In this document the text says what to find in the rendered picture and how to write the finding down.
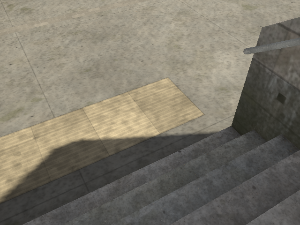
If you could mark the stairs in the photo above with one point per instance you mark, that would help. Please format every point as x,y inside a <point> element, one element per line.
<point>224,179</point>

